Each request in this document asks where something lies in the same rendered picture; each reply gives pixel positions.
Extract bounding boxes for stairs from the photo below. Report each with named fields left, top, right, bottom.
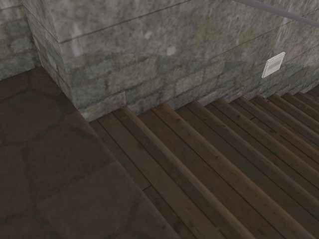
left=89, top=92, right=319, bottom=239

